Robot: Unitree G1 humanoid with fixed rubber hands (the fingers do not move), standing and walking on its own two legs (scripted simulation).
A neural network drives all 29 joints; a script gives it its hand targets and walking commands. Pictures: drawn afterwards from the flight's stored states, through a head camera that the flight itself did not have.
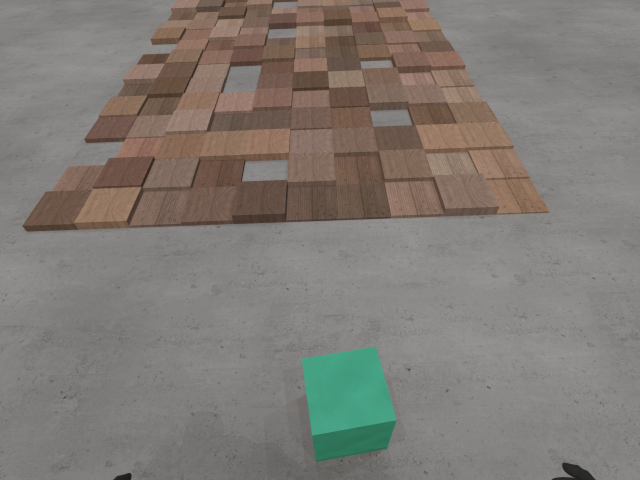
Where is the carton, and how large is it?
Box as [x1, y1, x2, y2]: [302, 347, 396, 461]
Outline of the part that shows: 375,347 302,359 316,461 386,448 396,420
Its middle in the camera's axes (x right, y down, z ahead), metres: +0.07 +0.46 +1.11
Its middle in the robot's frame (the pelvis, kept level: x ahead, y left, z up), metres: +0.45 -0.02 -0.66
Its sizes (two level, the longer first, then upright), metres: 0.210 0.200 0.250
